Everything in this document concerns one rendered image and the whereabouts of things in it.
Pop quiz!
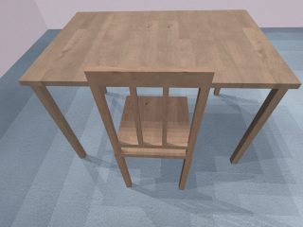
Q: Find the chair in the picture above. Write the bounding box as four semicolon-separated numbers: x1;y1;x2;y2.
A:
83;66;215;190

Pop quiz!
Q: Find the table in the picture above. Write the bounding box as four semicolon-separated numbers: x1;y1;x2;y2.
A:
18;9;302;165

